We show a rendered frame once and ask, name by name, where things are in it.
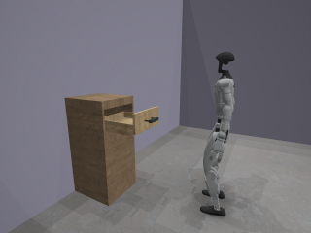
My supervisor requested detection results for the robot left forearm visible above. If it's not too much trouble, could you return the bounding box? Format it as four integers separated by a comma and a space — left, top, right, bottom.
216, 106, 232, 141

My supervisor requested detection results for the left robot hand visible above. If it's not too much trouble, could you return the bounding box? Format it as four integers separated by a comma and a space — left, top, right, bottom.
209, 140, 225, 163

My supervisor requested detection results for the left robot upper arm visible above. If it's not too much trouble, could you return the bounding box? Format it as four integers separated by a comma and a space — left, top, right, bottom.
218, 79, 234, 112

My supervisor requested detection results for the drawer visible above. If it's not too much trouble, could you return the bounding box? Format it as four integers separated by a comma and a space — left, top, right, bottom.
104, 106, 159, 137

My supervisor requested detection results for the handle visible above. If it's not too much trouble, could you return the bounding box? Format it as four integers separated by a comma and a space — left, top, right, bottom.
144, 117, 159, 123

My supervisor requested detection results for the left robot foot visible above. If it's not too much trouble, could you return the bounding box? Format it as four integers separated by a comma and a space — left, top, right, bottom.
200, 205, 225, 216

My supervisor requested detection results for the robot head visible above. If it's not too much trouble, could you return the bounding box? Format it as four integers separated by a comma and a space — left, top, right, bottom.
216, 52, 235, 80

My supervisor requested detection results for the cabinet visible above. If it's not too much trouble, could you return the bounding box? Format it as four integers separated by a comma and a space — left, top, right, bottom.
64, 93, 136, 206

